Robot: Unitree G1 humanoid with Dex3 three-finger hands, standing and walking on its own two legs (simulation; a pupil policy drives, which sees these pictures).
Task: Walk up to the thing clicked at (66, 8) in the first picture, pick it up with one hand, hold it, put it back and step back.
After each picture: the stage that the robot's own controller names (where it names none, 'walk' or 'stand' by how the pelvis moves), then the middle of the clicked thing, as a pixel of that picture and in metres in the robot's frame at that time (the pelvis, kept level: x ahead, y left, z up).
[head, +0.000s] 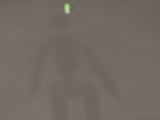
stand; (67, 8) +2.17 +0.33 -0.72
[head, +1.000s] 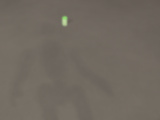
walk; (64, 21) +2.04 +0.30 -0.71
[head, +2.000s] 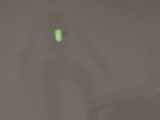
walk; (58, 35) +1.43 +0.31 -0.72
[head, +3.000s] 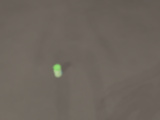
walk; (57, 70) +0.93 +0.29 -0.71
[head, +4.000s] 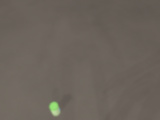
walk; (54, 108) +0.55 +0.29 -0.70
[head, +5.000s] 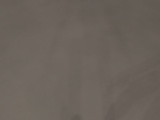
stand; out of the picture +0.34 +0.21 -0.70
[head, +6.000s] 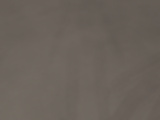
stand; out of the picture +0.29 +0.20 -0.72
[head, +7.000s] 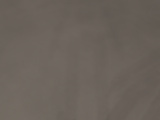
stand; out of the picture +0.31 +0.22 -0.72
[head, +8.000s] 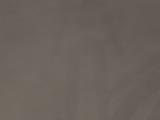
stand; out of the picture +0.29 +0.23 -0.73
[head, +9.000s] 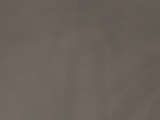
stand; out of the picture +0.28 +0.23 -0.73
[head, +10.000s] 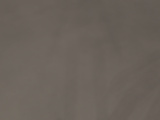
go down; out of the picture +0.28 +0.23 -0.73
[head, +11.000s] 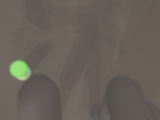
go down; (21, 71) +0.36 +0.26 -0.30
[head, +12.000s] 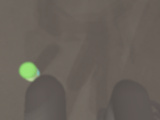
approach; (30, 72) +0.35 +0.26 -0.31
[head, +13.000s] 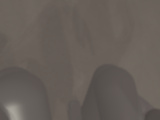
close in; out of the picture +0.33 +0.29 -0.22
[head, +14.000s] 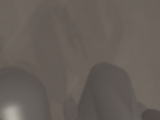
close; out of the picture +0.33 +0.29 -0.21
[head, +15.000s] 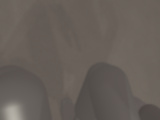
lift; out of the picture +0.32 +0.29 -0.22
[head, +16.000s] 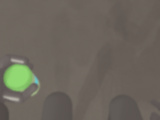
lift; (23, 81) +0.31 +0.22 -0.01
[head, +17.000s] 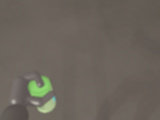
hold; (43, 94) +0.30 +0.17 +0.00
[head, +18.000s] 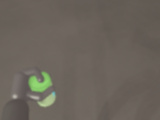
hold; (43, 89) +0.32 +0.17 +0.00
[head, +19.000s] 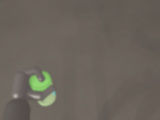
hold; (43, 89) +0.32 +0.17 +0.00
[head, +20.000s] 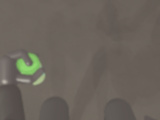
crouch; (32, 69) +0.38 +0.21 -0.08
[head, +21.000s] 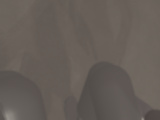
lower; out of the picture +0.35 +0.30 -0.22
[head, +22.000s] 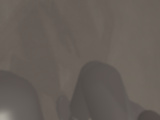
lower; out of the picture +0.36 +0.30 -0.22
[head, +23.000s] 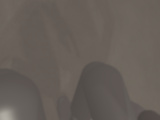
lower; out of the picture +0.36 +0.31 -0.22
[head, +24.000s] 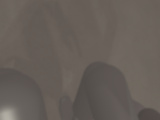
lower; out of the picture +0.35 +0.31 -0.22
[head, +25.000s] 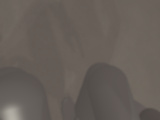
loosen; out of the picture +0.34 +0.29 -0.22
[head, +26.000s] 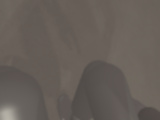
withdraw; out of the picture +0.34 +0.29 -0.22
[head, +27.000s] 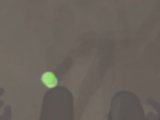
walk; (50, 80) +0.38 +0.23 -0.41
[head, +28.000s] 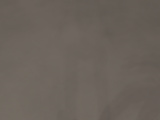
stand; out of the picture +0.31 +0.19 -0.66
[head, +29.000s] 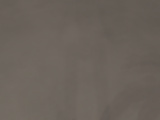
stand; out of the picture +0.32 +0.20 -0.67
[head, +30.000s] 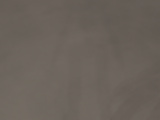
stand; out of the picture +0.33 +0.18 -0.72
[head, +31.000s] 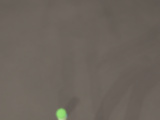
walk; (61, 115) +0.37 +0.16 -0.71
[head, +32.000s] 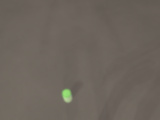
walk; (67, 95) +0.56 +0.21 -0.70
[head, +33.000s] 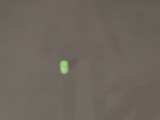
stand; (64, 67) +0.88 +0.21 -0.70
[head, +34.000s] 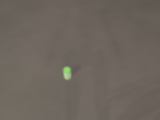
stand; (67, 73) +0.90 +0.22 -0.72
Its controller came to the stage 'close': yes
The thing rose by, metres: 0.71
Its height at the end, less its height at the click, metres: +0.00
